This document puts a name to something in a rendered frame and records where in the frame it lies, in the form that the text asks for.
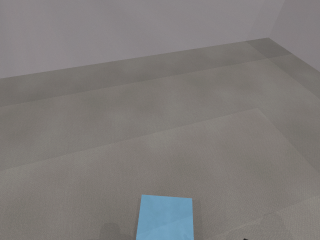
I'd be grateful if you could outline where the carton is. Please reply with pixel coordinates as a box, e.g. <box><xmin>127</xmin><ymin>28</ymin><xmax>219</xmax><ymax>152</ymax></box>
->
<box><xmin>136</xmin><ymin>194</ymin><xmax>194</xmax><ymax>240</ymax></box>

